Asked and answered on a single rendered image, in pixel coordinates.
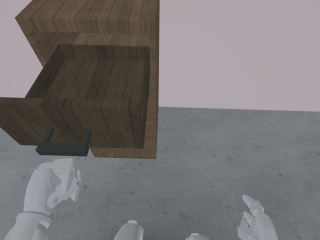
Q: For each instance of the right robot hand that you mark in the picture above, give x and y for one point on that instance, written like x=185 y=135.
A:
x=261 y=227

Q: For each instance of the handle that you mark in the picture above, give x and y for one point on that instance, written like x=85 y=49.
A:
x=63 y=149

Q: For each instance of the drawer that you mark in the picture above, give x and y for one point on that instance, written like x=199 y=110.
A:
x=104 y=88

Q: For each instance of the left robot forearm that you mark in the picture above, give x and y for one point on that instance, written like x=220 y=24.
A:
x=30 y=225

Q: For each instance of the cabinet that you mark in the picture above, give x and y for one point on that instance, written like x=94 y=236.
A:
x=47 y=23

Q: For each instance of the left robot hand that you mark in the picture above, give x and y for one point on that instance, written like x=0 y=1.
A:
x=61 y=175

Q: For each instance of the left robot thigh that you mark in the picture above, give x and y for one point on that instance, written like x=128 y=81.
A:
x=130 y=231

